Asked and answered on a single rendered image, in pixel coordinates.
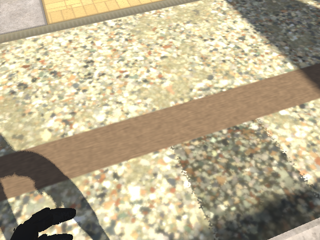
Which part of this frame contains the robot left hand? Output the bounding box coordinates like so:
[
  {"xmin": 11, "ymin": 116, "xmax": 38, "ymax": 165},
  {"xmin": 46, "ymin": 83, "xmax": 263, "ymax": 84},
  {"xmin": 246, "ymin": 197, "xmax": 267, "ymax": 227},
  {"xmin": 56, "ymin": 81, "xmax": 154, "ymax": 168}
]
[{"xmin": 10, "ymin": 207, "xmax": 76, "ymax": 240}]

